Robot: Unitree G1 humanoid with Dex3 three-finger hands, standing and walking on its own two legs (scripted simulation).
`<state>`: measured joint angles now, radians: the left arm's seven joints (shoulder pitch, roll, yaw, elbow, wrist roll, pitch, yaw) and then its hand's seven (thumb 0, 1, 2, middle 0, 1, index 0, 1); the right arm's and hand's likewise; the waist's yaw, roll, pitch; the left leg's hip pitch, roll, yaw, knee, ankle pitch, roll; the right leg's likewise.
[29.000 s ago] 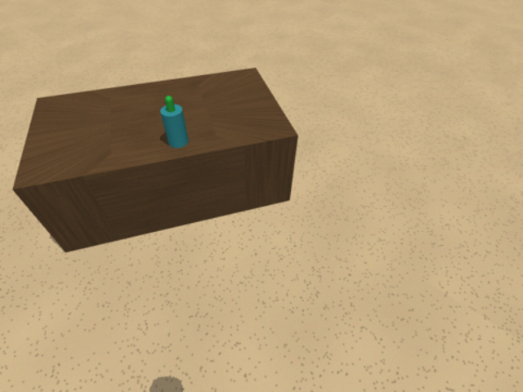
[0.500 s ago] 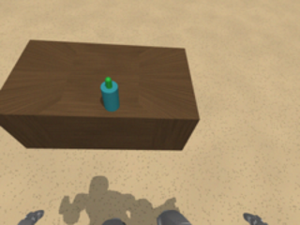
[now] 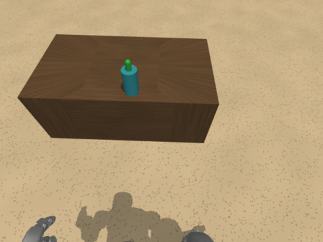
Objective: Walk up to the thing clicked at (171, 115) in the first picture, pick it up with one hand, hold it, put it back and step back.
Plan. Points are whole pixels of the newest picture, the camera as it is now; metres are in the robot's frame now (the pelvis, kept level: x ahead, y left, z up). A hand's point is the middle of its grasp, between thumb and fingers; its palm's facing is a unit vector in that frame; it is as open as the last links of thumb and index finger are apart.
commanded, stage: step back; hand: left
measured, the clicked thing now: (129, 76) +0.88 +0.16 -0.23
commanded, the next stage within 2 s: stand in 1.54 s
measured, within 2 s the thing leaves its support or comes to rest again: neither
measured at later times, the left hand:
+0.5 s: hand out of the picture -0.12 +0.24 -0.13, palm faces -0.05 -0.91 -0.42, open 7.4 cm
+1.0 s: hand out of the picture -0.18 +0.23 -0.13, palm faces +0.04 -0.93 -0.36, open 7.4 cm
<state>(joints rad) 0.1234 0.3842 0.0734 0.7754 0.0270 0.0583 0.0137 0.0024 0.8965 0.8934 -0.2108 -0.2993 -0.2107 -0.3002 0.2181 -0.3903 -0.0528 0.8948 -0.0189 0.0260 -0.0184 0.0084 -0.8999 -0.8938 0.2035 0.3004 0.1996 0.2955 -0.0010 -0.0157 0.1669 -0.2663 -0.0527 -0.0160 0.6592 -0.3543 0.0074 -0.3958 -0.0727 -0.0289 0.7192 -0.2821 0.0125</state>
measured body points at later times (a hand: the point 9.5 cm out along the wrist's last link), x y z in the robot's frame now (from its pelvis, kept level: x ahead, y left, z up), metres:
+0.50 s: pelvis -0.18 -0.03 +0.01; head -0.14 -0.05 +0.46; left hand -0.12 +0.29 -0.10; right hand -0.08 -0.36 -0.11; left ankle -0.12 +0.11 -0.65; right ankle -0.18 -0.15 -0.72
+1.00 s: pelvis -0.23 -0.03 +0.02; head -0.23 -0.03 +0.47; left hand -0.18 +0.28 -0.11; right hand -0.15 -0.34 -0.11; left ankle -0.22 +0.09 -0.70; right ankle -0.20 -0.15 -0.72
